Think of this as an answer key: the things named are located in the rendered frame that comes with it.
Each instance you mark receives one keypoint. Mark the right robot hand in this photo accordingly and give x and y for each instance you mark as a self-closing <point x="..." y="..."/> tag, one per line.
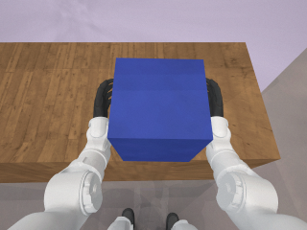
<point x="215" y="99"/>

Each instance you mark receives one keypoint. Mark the right robot shin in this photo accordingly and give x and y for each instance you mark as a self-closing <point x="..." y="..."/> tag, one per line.
<point x="180" y="222"/>

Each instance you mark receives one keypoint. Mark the carton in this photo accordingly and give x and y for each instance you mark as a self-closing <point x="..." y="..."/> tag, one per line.
<point x="159" y="110"/>

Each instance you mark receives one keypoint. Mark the robot right forearm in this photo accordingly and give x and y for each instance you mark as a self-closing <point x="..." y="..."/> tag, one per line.
<point x="220" y="154"/>

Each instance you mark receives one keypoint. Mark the left robot hand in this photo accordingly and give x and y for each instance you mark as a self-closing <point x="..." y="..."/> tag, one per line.
<point x="101" y="102"/>

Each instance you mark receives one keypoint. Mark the robot left forearm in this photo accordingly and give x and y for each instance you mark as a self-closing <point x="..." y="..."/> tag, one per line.
<point x="96" y="153"/>

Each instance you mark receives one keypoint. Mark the pedestal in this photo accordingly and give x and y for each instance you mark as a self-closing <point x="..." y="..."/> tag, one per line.
<point x="47" y="96"/>

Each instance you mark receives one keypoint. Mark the robot left upper arm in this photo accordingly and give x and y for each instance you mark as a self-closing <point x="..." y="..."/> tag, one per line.
<point x="70" y="198"/>

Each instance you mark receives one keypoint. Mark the robot right upper arm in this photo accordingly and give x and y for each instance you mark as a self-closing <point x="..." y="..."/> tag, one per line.
<point x="251" y="203"/>

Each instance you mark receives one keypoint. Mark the robot left thigh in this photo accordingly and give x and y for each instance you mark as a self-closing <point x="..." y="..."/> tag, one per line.
<point x="120" y="225"/>

